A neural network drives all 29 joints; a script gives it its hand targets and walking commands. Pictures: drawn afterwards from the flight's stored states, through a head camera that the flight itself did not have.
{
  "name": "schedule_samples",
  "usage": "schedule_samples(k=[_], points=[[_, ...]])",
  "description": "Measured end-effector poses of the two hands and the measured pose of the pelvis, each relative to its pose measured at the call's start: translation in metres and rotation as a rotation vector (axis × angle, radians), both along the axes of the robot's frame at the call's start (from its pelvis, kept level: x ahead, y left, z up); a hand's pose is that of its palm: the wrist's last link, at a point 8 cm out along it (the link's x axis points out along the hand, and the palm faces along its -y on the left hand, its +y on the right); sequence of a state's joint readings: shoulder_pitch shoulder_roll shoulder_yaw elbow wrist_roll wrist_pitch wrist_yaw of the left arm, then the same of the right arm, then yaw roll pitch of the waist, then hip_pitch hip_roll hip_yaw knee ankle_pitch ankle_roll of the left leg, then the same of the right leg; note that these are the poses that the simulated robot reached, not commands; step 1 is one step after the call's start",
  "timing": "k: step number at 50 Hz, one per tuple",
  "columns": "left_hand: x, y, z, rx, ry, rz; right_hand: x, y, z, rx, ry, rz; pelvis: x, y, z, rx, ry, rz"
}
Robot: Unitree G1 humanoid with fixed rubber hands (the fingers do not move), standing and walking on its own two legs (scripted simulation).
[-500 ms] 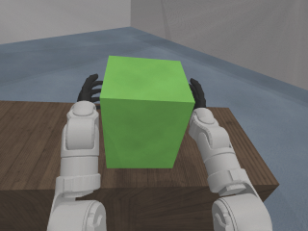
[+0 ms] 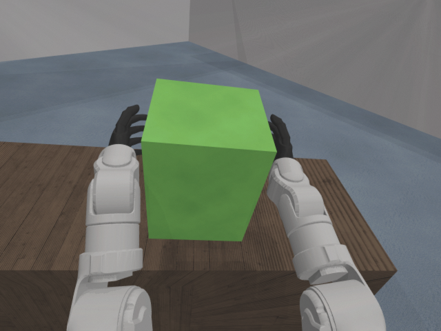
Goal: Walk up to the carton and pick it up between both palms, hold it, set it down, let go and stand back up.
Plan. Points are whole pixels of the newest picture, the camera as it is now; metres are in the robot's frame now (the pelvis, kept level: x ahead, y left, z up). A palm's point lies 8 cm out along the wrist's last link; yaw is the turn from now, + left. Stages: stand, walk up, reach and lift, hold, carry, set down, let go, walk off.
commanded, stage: set down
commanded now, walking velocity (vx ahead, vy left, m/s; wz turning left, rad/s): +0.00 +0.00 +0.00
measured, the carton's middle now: (202, 165) +0.38 +0.02 +0.17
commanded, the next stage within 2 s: none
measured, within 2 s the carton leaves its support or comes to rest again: neither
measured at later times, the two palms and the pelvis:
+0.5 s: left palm (137, 173) +0.38 +0.14 +0.15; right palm (278, 188) +0.37 -0.13 +0.13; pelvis +0.01 +0.00 +0.00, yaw +0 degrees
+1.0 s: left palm (132, 177) +0.40 +0.15 +0.12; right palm (267, 187) +0.39 -0.12 +0.12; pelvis +0.03 +0.01 +0.00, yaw +0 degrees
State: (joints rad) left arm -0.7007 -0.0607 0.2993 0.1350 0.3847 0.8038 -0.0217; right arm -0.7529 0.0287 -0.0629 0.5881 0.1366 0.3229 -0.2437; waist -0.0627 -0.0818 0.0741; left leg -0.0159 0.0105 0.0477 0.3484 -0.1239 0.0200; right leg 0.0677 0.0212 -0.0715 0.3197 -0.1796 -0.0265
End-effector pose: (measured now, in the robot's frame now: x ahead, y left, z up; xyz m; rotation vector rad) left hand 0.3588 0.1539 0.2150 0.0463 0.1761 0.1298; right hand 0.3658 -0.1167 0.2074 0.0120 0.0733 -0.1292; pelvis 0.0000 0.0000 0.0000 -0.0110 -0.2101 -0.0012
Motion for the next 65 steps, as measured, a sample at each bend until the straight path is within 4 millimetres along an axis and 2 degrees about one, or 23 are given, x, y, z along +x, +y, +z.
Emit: schedule_samples(k=[7, 16, 22, 29, 36, 46, 52, 65], points=[[0.003, 0.004, -0.004, 0.033, -0.056, -0.013, 0.002, 0.004, -0.006, -0.009, -0.071, -0.007, 0.004, -0.003, 0.001, 0.004, -0.018, 0.021], [0.01, -0.001, -0.05, 0.056, 0.015, -0.059, -0.001, -0.002, -0.052, -0.005, -0.057, -0.04, 0.009, -0.002, 0.0, 0.006, -0.022, 0.027], [0.018, -0.011, -0.068, 0.063, 0.038, -0.087, -0.001, -0.011, -0.072, 0.003, -0.041, -0.065, 0.013, 0.001, 0.001, 0.002, 0.024, 0.016], [0.033, -0.019, -0.064, 0.073, 0.03, -0.118, 0.007, -0.019, -0.066, 0.011, -0.051, -0.092, 0.017, 0.006, 0.002, 0.001, 0.047, -0.002], [0.043, -0.016, -0.058, 0.062, 0.021, -0.124, 0.016, -0.016, -0.054, -0.001, -0.063, -0.095, 0.023, 0.011, 0.003, 0.003, 0.035, -0.016], [0.042, -0.001, -0.084, 0.057, 0.069, -0.11, 0.02, -0.001, -0.076, -0.011, -0.019, -0.075, 0.029, 0.014, 0.002, -0.002, 0.038, -0.007], [0.044, -0.001, -0.097, 0.068, 0.095, -0.123, 0.019, -0.001, -0.088, -0.003, 0.005, -0.085, 0.028, 0.014, 0.002, -0.007, 0.066, 0.007], [0.06, -0.022, -0.088, 0.067, 0.094, -0.181, 0.019, -0.02, -0.082, 0.016, 0.004, -0.145, 0.025, 0.015, 0.004, 0.001, 0.081, -0.026]])
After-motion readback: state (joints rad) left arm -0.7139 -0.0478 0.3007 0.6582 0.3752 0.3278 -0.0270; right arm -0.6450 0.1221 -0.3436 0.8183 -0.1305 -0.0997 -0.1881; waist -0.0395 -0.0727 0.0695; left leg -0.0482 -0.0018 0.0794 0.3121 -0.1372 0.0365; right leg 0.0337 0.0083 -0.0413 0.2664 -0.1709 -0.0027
